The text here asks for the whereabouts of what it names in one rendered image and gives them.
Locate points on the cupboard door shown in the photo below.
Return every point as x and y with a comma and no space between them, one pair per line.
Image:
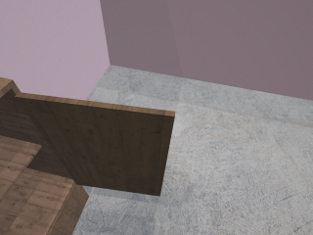
104,145

